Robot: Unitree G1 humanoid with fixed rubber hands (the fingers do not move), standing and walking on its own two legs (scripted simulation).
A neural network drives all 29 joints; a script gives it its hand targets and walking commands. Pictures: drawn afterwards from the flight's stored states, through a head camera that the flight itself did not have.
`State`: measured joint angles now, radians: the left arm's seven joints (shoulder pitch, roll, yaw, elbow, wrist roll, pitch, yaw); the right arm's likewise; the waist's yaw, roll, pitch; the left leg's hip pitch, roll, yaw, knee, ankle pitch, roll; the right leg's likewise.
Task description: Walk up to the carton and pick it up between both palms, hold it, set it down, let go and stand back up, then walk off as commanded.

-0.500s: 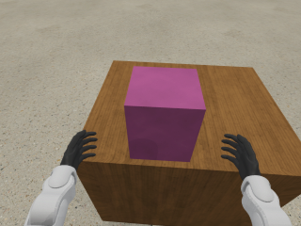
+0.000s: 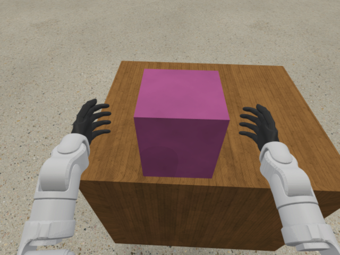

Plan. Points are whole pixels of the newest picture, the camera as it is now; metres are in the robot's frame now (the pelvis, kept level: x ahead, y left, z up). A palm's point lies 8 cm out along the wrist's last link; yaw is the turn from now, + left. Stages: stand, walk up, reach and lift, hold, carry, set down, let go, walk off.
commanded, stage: reach and lift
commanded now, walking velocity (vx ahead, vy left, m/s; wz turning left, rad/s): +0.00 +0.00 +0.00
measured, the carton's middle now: (179, 125) +0.48 +0.02 +0.04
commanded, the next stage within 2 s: none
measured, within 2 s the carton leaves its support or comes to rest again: neither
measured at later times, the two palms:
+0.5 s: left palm (93, 96) +0.42 +0.22 +0.18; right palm (260, 106) +0.43 -0.17 +0.16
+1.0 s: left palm (101, 77) +0.47 +0.21 +0.20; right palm (256, 85) +0.47 -0.16 +0.19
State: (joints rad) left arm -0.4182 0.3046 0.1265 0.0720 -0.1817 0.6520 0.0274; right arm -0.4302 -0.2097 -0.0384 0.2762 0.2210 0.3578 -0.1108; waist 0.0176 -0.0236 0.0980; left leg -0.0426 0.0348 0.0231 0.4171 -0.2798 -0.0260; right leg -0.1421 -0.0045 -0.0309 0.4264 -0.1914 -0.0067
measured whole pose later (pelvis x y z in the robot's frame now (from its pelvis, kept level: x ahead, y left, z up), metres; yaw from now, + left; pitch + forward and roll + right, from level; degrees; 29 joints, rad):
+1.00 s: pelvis +0.01 +0.00 +0.00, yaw +0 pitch +8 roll +0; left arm -1.13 0.35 0.08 1.05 -0.18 0.30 0.05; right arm -1.12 -0.25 -0.04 1.07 0.26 0.28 -0.11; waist 0.00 -0.02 -0.10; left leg -0.30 0.03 0.02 0.42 -0.26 -0.03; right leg -0.39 0.00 -0.03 0.42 -0.17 -0.01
